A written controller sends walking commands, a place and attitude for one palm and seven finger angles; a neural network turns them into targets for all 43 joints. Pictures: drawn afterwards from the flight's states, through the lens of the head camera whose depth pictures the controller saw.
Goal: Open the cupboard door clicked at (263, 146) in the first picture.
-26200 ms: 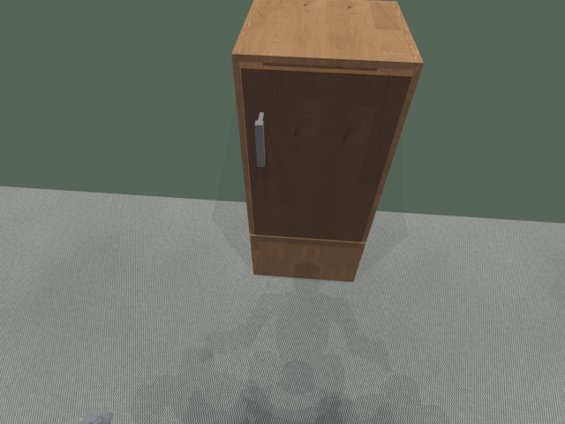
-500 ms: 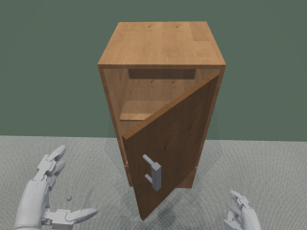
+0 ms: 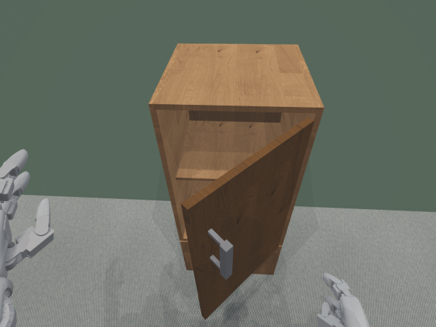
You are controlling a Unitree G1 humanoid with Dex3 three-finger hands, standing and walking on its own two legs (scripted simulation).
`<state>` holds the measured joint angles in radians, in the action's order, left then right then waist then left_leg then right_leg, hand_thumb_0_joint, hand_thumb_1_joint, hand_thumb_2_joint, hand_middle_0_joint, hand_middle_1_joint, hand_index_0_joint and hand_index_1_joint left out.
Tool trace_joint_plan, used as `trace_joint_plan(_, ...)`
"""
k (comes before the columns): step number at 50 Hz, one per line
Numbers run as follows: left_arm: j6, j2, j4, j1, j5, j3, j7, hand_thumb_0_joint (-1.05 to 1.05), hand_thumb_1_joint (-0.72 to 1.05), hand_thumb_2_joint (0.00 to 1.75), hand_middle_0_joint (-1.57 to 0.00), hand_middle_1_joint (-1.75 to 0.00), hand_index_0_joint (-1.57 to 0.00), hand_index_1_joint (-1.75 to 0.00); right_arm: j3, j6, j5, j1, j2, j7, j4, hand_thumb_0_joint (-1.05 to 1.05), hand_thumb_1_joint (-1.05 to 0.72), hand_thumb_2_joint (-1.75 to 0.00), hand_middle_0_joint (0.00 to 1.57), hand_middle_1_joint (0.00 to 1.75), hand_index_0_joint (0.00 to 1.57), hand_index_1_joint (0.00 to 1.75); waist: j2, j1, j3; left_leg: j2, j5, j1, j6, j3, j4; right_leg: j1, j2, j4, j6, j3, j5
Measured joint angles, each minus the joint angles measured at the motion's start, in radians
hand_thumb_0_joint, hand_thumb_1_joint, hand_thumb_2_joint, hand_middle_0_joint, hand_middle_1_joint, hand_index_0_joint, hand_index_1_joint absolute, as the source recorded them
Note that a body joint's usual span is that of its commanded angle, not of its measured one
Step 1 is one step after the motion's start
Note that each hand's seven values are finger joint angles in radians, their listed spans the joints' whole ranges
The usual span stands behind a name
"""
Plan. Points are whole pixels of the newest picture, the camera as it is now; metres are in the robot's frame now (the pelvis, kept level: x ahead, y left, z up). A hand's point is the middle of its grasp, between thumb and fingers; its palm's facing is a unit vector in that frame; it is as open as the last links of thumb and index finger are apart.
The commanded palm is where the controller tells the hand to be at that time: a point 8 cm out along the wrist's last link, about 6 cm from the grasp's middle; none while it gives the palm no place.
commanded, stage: draw the hand back to the body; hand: left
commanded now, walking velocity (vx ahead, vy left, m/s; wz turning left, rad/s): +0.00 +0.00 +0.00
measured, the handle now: (219, 254) +0.28 +0.04 -0.05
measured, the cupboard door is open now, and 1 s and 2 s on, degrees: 46 46 46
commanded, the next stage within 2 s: step back with the hand held close in 0.30 s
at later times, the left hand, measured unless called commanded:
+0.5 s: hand (59, 235) +0.18 +0.25 +0.16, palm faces +0.45 -0.79 -0.41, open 7.4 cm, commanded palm +0.13 +0.28 +0.18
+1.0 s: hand (34, 267) +0.14 +0.26 +0.16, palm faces +0.37 -0.78 -0.51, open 7.4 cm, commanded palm +0.08 +0.30 +0.18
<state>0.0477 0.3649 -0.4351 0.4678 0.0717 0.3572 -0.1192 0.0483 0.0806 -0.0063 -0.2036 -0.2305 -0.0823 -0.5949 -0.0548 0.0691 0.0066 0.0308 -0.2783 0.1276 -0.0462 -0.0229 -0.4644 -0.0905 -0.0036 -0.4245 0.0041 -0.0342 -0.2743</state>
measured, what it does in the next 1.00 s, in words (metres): shifts its weight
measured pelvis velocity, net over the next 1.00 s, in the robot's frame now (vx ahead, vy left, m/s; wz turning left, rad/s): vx -0.06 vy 0.00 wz -0.01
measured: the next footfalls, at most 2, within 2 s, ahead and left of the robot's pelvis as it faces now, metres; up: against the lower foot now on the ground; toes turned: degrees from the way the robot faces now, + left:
right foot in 1.88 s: -0.33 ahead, -0.12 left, +0.00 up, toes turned -4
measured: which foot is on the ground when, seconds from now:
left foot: down 0.00-1.00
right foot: down 0.00-1.00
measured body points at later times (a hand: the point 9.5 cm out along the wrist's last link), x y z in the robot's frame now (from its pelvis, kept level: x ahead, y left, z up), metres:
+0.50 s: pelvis -0.01 -0.02 +0.00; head -0.03 -0.04 +0.45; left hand +0.15 +0.29 +0.18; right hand +0.18 -0.24 -0.08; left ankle -0.01 +0.09 -0.74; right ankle -0.02 -0.12 -0.74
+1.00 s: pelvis -0.06 +0.00 +0.00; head -0.05 +0.00 +0.44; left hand +0.11 +0.30 +0.18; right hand +0.11 -0.25 -0.08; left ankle -0.01 +0.09 -0.74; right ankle -0.02 -0.12 -0.74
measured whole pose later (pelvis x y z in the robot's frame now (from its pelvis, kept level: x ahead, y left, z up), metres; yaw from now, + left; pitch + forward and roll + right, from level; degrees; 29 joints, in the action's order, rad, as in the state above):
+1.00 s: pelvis -0.06 +0.00 +0.00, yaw -1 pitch +0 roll -1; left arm 0.16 0.42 -0.51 0.58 0.04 0.41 -0.14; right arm -0.01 0.00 -0.01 -0.18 -0.23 -0.09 -0.54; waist -0.02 -0.01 -0.02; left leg 0.01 -0.20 0.33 -0.05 -0.04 -0.52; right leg -0.29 -0.02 -0.47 0.00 -0.03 -0.19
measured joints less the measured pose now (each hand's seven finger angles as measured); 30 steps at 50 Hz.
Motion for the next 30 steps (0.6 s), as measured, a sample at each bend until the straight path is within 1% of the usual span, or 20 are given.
trace_joint_plan(2,0.004,-0.011,0.010,-0.002,0.002,0.000,0.002,0.01,0.78,0.85,-0.21,-0.31,-0.20,-0.30,-0.005,-0.005,0.000,0.002,-0.003,0.004,-0.002,0.01,-0.90,-0.90,0.20,0.30,0.20,0.30,-0.001,-0.002,-0.004,-0.001,0.006,-0.007,0.001,-0.001,0.010,0.006,-0.001,0.009,0.001,0.001,0.006)
trace_joint_plan(5,0.000,-0.025,0.017,0.009,0.002,-0.018,0.009,0.01,0.83,0.87,-0.21,-0.31,-0.21,-0.30,-0.012,-0.011,0.001,0.000,-0.006,0.006,-0.006,0.01,-0.90,-0.90,0.20,0.30,0.20,0.30,0.000,-0.005,-0.007,-0.004,0.013,-0.013,0.003,-0.002,0.021,0.010,-0.004,0.018,0.004,0.002,0.012)
trace_joint_plan(9,-0.005,-0.025,0.010,0.024,0.000,-0.039,0.015,0.01,0.86,0.89,-0.21,-0.31,-0.21,-0.30,-0.016,-0.009,0.001,-0.004,-0.006,0.001,-0.013,0.02,-0.90,-0.90,0.20,0.30,0.20,0.30,0.003,-0.005,-0.010,-0.009,0.015,-0.019,0.008,0.000,0.025,0.018,-0.010,0.025,0.009,0.001,0.015)
trace_joint_plan(14,0.003,-0.014,0.007,0.027,0.001,-0.031,0.014,0.02,0.88,0.90,-0.21,-0.31,-0.21,-0.30,-0.018,-0.002,0.000,-0.005,-0.002,-0.003,-0.022,0.02,-0.90,-0.90,0.20,0.30,0.20,0.30,0.001,-0.006,-0.013,-0.016,0.016,-0.028,0.015,0.002,0.027,0.028,-0.017,0.032,0.015,-0.001,0.019)
trace_joint_plan(22,0.014,-0.021,0.030,0.009,0.003,-0.026,0.013,0.02,0.89,0.90,-0.21,-0.31,-0.21,-0.30,-0.019,0.003,0.001,0.004,0.005,-0.004,-0.031,0.02,-0.90,-0.90,0.20,0.30,0.20,0.30,-0.008,-0.004,-0.021,-0.023,0.026,-0.033,0.022,0.005,0.037,0.034,-0.024,0.041,0.023,-0.004,0.028)
trace_joint_plan(23,0.019,-0.019,0.035,0.003,0.000,-0.021,0.016,0.02,0.89,0.90,-0.21,-0.31,-0.21,-0.30,-0.018,-0.002,-0.001,0.004,0.004,-0.003,-0.027,0.02,-0.90,-0.90,0.20,0.30,0.20,0.30,-0.010,-0.006,-0.018,-0.026,0.026,-0.024,0.023,0.009,0.033,0.030,-0.027,0.045,0.024,-0.007,0.030)
trace_joint_plan(27,0.065,-0.005,0.052,0.008,-0.012,0.021,0.013,0.02,0.89,0.90,-0.22,-0.31,-0.21,-0.30,-0.020,-0.029,0.005,0.022,0.001,0.003,-0.012,0.01,-0.90,-0.90,0.20,0.30,0.20,0.30,-0.012,-0.033,-0.009,-0.036,0.027,0.031,0.025,0.016,0.013,-0.010,-0.037,0.057,0.026,-0.014,0.047)
trace_joint_plan(30,0.078,0.000,0.036,0.040,-0.017,0.025,0.009,0.02,0.89,0.90,-0.21,-0.31,-0.21,-0.30,-0.033,-0.048,0.007,0.030,-0.008,0.003,0.004,0.01,-0.90,-0.90,0.21,0.30,0.21,0.30,-0.009,-0.048,-0.012,-0.033,0.038,0.057,0.023,0.007,0.020,-0.045,-0.033,0.051,0.023,-0.007,0.055)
